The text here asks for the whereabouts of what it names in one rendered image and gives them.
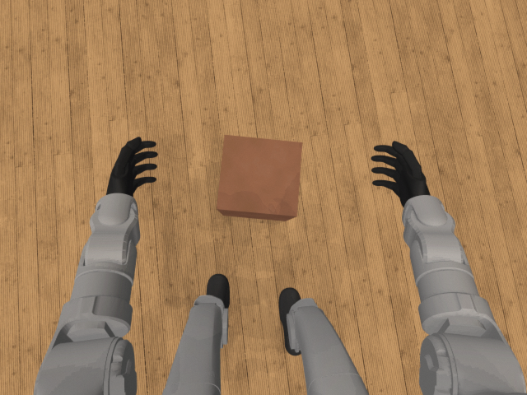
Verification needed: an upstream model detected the robot left hand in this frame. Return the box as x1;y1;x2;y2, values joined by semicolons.
106;137;158;197

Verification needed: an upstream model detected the carton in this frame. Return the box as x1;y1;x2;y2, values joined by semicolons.
217;135;302;221

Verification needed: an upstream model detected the robot right hand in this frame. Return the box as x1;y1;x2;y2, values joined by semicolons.
371;141;431;207

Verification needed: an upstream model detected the robot left forearm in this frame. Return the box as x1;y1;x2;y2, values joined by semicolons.
34;193;140;395

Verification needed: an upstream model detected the left robot thigh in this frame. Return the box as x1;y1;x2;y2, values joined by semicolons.
162;303;228;395

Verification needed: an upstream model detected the robot right forearm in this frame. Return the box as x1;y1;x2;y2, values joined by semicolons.
402;195;526;393

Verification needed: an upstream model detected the right robot foot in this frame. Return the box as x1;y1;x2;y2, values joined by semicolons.
279;287;301;356

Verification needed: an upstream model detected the right robot upper arm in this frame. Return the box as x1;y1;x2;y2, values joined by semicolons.
419;332;527;395

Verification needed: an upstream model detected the left robot upper arm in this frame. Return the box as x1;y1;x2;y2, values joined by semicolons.
37;337;138;395

